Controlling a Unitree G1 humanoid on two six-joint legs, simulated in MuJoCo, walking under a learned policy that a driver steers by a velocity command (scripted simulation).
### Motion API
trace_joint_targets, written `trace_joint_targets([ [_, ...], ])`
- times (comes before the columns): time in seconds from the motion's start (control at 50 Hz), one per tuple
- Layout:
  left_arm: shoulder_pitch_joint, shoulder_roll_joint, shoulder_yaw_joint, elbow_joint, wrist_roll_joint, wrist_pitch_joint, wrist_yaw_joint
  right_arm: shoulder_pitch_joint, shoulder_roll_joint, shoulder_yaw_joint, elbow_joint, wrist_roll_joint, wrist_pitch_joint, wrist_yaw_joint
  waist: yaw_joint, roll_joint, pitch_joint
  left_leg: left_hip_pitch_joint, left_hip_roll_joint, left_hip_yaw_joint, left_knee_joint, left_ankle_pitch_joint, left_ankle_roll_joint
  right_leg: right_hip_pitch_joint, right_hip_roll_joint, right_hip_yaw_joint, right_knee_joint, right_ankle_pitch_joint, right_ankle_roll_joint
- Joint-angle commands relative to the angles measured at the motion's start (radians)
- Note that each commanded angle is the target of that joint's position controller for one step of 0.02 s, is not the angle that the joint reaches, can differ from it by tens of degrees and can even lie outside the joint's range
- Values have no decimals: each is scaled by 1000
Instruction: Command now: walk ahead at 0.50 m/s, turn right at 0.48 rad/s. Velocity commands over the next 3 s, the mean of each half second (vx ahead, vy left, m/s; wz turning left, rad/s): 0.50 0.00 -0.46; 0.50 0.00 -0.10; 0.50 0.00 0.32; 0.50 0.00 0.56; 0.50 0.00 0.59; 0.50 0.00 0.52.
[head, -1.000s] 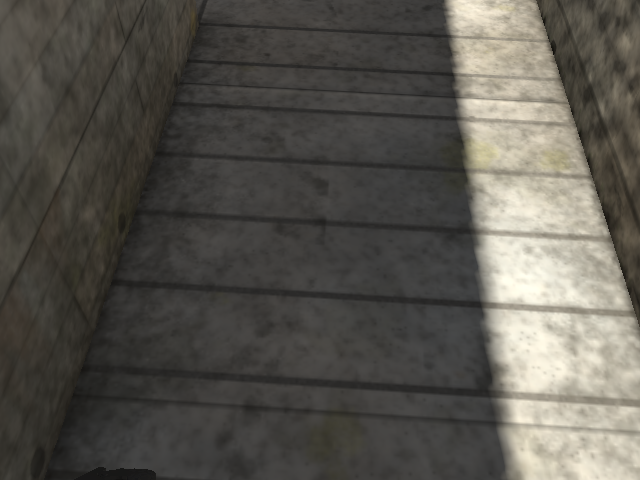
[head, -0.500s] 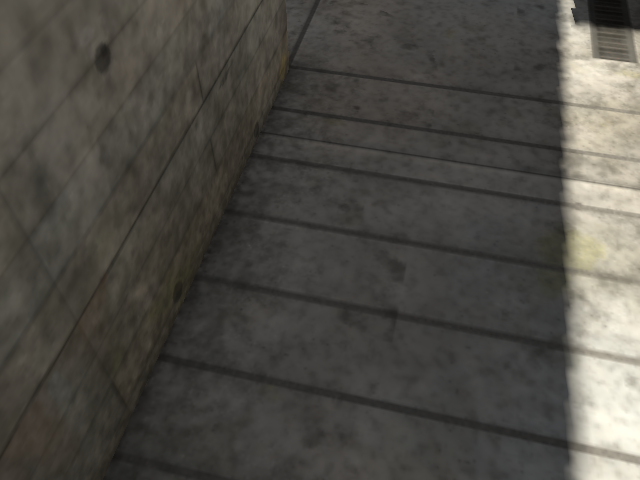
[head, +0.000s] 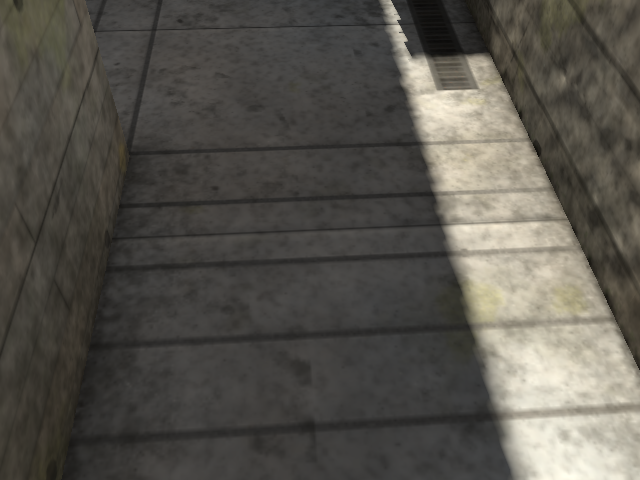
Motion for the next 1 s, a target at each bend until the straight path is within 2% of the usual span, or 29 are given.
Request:
trace_joint_targets([
  [0.02,-162,20,0,-123,-12,-6,-16,-14,-158,-34,-40,24,3,-8,-43,87,142,-75,258,-27,-92,302,129,0,7,-63,-117,29,-26],
  [0.04,-168,24,0,-127,-11,3,-21,-6,-153,-33,-24,21,3,-8,-40,92,143,-38,275,-17,-70,345,125,17,7,-77,-134,-2,-42],
  [0.1,-103,66,18,-146,-2,11,-21,-45,-213,-52,-22,44,17,-10,24,130,80,65,298,13,99,766,103,112,61,-141,-149,-186,-94],
  [0.12,2,105,41,-122,2,16,-22,-67,-223,-56,-24,46,27,-16,92,134,9,48,288,25,247,953,91,271,110,-164,-156,-211,-121],
  [0.14,184,171,80,-70,-2,21,-10,-81,-216,-53,-32,43,33,-21,189,108,-98,-38,241,48,478,957,56,526,157,-158,-189,-174,-158],
  [0.16,322,277,114,-34,-12,38,18,-48,-157,-30,-60,6,22,-19,214,-76,-215,-299,179,52,815,524,8,837,0,104,-203,-133,-221],
  [0.18,252,344,111,-49,-19,29,17,62,-21,14,-106,-17,-11,3,70,-296,-346,-689,-33,-122,1123,-338,-44,1108,-206,661,-373,-408,-414],
  [0.2,256,237,82,-75,-11,11,10,-77,-116,-3,-111,30,-44,14,163,-111,-375,-784,-9,-293,1197,-314,-21,1086,-246,779,-526,-554,-392],
  [0.22,222,187,65,-56,-1,-7,5,-181,-147,-13,-144,62,-61,16,166,-49,-198,-861,35,-279,1163,-209,12,974,-214,633,-539,-464,-333],
  [0.24,154,164,57,-60,-3,-18,5,-198,-122,-7,-145,47,-70,6,123,37,-114,-832,83,-280,1082,-113,27,829,-172,510,-534,-329,-299],
  [0.26,96,136,49,-70,0,-21,6,-183,-123,-12,-134,23,-68,0,83,32,-71,-767,111,-283,1000,-52,20,716,-128,409,-538,-214,-283],
  [0.28,69,114,41,-82,10,-21,8,-153,-125,-16,-129,16,-57,3,52,-3,-64,-702,129,-297,961,-16,14,653,-92,354,-558,-155,-275],
  [0.36,93,132,43,-67,1,-23,28,-164,-90,-16,-136,-4,-22,9,41,-1,-12,-698,120,-253,787,83,-50,560,-64,235,-610,-5,-285],
  [0.46,163,135,40,-15,3,-24,45,-345,-49,0,-173,5,-31,15,124,-45,59,-624,68,-209,403,430,-56,508,2,126,-635,-101,-217],
  [0.5,192,145,41,15,4,-27,41,-395,-54,0,-188,15,-38,24,145,-51,82,-578,54,-206,346,491,-42,511,-21,142,-650,-142,-209],
  [0.56,216,141,42,47,-1,-25,50,-405,-85,-7,-192,23,-42,38,126,-57,100,-612,53,-239,292,416,-18,645,-81,175,-606,-113,-199],
  [0.62,202,161,49,64,-2,-14,66,-354,-113,-14,-176,18,-43,44,83,-49,73,-629,47,-243,268,249,15,805,-131,196,-487,85,-169],
  [0.64,188,168,49,63,5,-8,67,-292,-127,-21,-157,18,-43,41,49,-55,30,-538,17,-214,257,217,33,812,-113,182,-400,249,-154],
  [0.66,174,158,43,59,16,1,66,-162,-161,-38,-115,16,-43,36,-17,-35,-70,-350,0,-198,262,241,63,776,-60,148,-221,371,-131],
  [0.68,184,125,25,41,32,6,66,7,-207,-47,-81,4,-42,35,-74,45,-229,-58,128,-343,307,259,120,608,8,114,61,190,-105],
  [0.7,365,-3,-9,53,12,-12,49,100,-282,-71,-41,6,-35,43,-2,384,-366,319,355,-824,209,21,289,203,187,48,422,-451,-30],
  [0.72,347,78,-1,79,-9,-29,50,85,-176,-45,-45,29,-39,48,-27,311,-353,334,372,-999,86,-205,276,70,155,153,529,-622,-43],
  [0.74,204,147,16,47,-28,-43,49,8,-139,-33,-56,30,-41,42,-35,201,-181,187,341,-858,60,-206,234,11,101,129,553,-549,-58],
  [0.76,126,149,14,31,-27,-51,52,-68,-131,-26,-73,16,-36,36,-18,101,-93,47,300,-725,42,-101,209,35,51,90,517,-460,-62],
  [0.78,82,141,18,26,-15,-58,53,-103,-115,-17,-73,7,-33,32,-4,77,-24,-55,268,-631,22,29,209,45,20,71,459,-404,-57],
  [0.82,96,114,21,37,-6,-50,50,-111,-84,-1,-64,-3,-37,31,32,121,-17,-136,212,-516,-10,183,199,128,-17,62,374,-344,-52],
  [0.86,109,82,16,50,-5,-36,49,-106,-96,0,-55,11,-36,31,44,123,-5,-159,210,-455,-31,270,215,120,-31,35,299,-334,-24],
  [0.9,30,64,9,19,12,-26,45,-86,-120,-5,-38,21,-33,23,32,85,24,-182,212,-415,-66,315,232,89,-41,17,177,-281,11],
  [1.0,-135,36,-8,-20,5,-28,23,-33,-156,-13,11,22,-19,8,-14,85,51,-209,150,-283,-77,356,191,194,11,-44,-153,1,32],
])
